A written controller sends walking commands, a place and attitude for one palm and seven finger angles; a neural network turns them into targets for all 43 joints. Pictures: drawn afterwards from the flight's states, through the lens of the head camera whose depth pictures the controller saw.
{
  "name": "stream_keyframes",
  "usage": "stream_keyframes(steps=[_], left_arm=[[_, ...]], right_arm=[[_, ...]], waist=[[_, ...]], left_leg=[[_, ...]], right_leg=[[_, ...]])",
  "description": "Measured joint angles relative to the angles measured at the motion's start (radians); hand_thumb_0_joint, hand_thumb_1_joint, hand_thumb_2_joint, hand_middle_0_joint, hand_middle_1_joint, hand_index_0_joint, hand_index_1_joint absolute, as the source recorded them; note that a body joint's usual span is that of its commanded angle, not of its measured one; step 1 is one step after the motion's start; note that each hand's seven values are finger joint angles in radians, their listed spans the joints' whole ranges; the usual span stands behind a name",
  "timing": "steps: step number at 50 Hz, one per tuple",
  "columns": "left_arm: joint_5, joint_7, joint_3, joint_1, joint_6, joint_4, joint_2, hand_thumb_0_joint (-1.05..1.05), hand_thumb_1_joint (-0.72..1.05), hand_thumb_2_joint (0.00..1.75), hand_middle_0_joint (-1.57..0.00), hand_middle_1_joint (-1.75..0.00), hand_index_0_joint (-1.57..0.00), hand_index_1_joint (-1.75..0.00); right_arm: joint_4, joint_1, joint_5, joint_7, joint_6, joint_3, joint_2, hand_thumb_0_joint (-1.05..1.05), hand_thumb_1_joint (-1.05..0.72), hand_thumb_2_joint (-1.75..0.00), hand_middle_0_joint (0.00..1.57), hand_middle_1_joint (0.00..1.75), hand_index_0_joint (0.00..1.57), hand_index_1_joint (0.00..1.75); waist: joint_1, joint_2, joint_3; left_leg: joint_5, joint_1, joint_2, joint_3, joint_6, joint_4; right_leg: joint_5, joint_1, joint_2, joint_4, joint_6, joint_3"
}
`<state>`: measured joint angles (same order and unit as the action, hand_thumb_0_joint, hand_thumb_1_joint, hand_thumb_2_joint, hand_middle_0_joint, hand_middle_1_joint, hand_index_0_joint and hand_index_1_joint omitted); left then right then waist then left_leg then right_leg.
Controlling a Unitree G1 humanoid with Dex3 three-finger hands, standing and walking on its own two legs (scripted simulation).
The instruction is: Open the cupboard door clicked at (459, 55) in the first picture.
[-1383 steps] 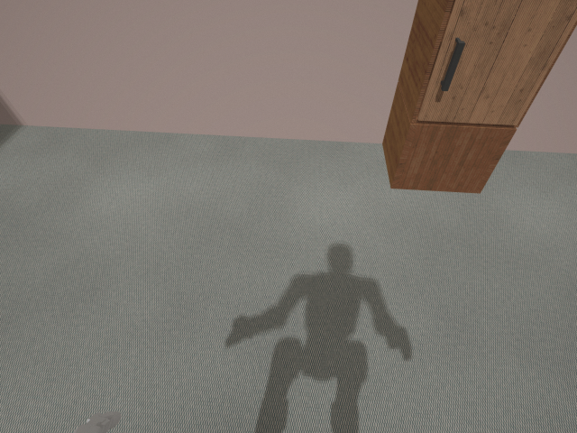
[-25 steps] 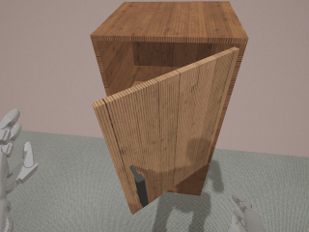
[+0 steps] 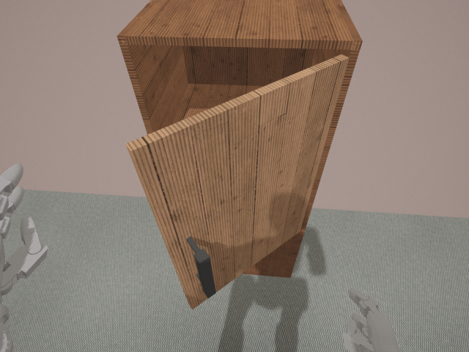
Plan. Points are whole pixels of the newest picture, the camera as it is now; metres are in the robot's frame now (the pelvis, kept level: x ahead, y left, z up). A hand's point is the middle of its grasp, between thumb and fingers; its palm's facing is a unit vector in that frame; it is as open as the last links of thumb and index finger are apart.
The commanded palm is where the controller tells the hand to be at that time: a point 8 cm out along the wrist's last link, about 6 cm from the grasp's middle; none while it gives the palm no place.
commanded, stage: step back with the hand held close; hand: left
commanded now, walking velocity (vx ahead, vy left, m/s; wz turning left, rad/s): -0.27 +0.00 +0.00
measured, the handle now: (201, 268) +0.30 +0.11 -0.10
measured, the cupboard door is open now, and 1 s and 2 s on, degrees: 42 42 42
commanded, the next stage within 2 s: stop stepping back and stand still in 1.20 s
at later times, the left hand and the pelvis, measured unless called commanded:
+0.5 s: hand out of the picture +0.13 +0.30 +0.15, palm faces +0.49 -0.73 -0.48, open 7.4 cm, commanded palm +0.06 +0.33 +0.17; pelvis -0.07 +0.03 -0.02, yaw +2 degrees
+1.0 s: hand out of the picture +0.10 +0.29 +0.14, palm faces +0.36 -0.79 -0.49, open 7.4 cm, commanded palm +0.01 +0.34 +0.17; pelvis -0.12 +0.03 -0.01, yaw +3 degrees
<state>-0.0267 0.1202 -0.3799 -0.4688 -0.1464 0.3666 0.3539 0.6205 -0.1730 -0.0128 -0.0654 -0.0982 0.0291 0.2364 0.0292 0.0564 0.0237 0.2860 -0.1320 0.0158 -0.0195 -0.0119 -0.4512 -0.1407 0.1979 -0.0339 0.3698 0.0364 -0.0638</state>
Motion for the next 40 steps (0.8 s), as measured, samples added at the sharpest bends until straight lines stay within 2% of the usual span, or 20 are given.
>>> stream_keyframes(steps=[6,12,19,25,28,32,35,37,40], left_arm=[[0.002,0.001,0.014,-0.078,-0.004,0.079,0.031,0.02,0.89,0.90,-0.21,-0.30,-0.21,-0.31],[0.001,0.013,-0.034,-0.095,-0.021,0.124,0.082,0.01,0.89,0.90,-0.22,-0.30,-0.21,-0.31],[0.031,0.037,-0.048,-0.078,-0.024,0.114,0.055,0.01,0.89,0.90,-0.22,-0.30,-0.21,-0.31],[0.077,0.056,-0.027,-0.041,-0.024,0.120,0.006,0.01,0.89,0.90,-0.22,-0.30,-0.21,-0.31],[0.075,0.067,-0.039,-0.052,-0.038,0.149,-0.004,0.01,0.89,0.90,-0.22,-0.30,-0.21,-0.31],[0.064,0.082,-0.059,-0.056,-0.058,0.190,0.010,0.01,0.89,0.90,-0.22,-0.30,-0.21,-0.31],[0.072,0.085,-0.074,-0.033,-0.073,0.175,0.025,0.01,0.89,0.90,-0.22,-0.30,-0.21,-0.31],[0.075,0.084,-0.081,-0.013,-0.078,0.151,0.029,0.01,0.89,0.90,-0.22,-0.30,-0.21,-0.31],[0.058,0.077,-0.103,-0.007,-0.087,0.136,0.029,0.01,0.89,0.90,-0.21,-0.30,-0.21,-0.31]], right_arm=[[-0.027,-0.003,0.002,-0.007,0.036,-0.026,0.014,0.01,-0.90,-0.90,0.21,0.30,0.20,0.30],[-0.041,-0.009,0.009,-0.014,0.063,-0.039,0.005,0.01,-0.90,-0.90,0.20,0.30,0.20,0.30],[-0.070,-0.025,-0.009,-0.023,0.060,-0.030,-0.007,0.01,-0.90,-0.90,0.20,0.30,0.20,0.30],[-0.065,-0.068,-0.035,-0.031,0.050,-0.033,-0.014,0.01,-0.90,-0.90,0.21,0.30,0.20,0.30],[-0.045,-0.076,-0.042,-0.031,0.048,-0.032,-0.018,0.01,-0.90,-0.90,0.21,0.30,0.20,0.30],[-0.028,-0.080,-0.042,-0.035,0.036,-0.030,-0.026,0.01,-0.90,-0.90,0.21,0.30,0.20,0.30],[-0.018,-0.086,-0.045,-0.041,0.018,-0.033,-0.036,0.01,-0.90,-0.90,0.21,0.30,0.20,0.30],[-0.008,-0.098,-0.050,-0.040,0.009,-0.037,-0.042,0.01,-0.90,-0.90,0.21,0.30,0.20,0.30],[0.010,-0.085,-0.034,-0.021,-0.001,-0.037,-0.049,0.01,-0.90,-0.90,0.21,0.30,0.20,0.30]], waist=[[-0.025,-0.027,0.005],[-0.031,-0.053,-0.002],[-0.026,-0.066,0.000],[-0.037,-0.064,0.003],[-0.034,-0.071,0.002],[-0.035,-0.084,0.012],[-0.046,-0.081,0.016],[-0.054,-0.066,-0.002],[-0.038,-0.063,-0.026]], left_leg=[[-0.019,-0.044,-0.024,-0.025,-0.016,0.000],[-0.025,-0.080,-0.040,-0.039,-0.030,-0.031],[-0.030,-0.133,-0.053,-0.047,-0.049,-0.089],[0.025,-0.216,-0.061,-0.014,-0.061,-0.206],[0.051,-0.248,-0.057,-0.012,-0.056,-0.243],[-0.016,-0.266,-0.050,-0.016,-0.051,-0.246],[-0.002,-0.274,-0.046,-0.005,-0.053,-0.265],[-0.001,-0.290,-0.040,0.012,-0.049,-0.274],[-0.005,-0.329,-0.021,0.003,-0.036,-0.280]], right_leg=[[0.008,0.065,0.023,0.034,-0.017,0.025],[0.016,0.106,0.040,0.070,-0.030,0.039],[0.027,0.154,0.053,0.119,-0.042,0.050],[-0.005,0.206,0.027,0.205,-0.039,0.079],[-0.008,0.229,0.027,0.225,-0.038,0.074],[-0.007,0.251,0.020,0.244,-0.037,0.077],[-0.080,0.253,-0.010,0.326,-0.039,0.104],[-0.126,0.213,-0.034,0.394,-0.036,0.112],[-0.219,0.158,-0.050,0.311,-0.023,0.136]])
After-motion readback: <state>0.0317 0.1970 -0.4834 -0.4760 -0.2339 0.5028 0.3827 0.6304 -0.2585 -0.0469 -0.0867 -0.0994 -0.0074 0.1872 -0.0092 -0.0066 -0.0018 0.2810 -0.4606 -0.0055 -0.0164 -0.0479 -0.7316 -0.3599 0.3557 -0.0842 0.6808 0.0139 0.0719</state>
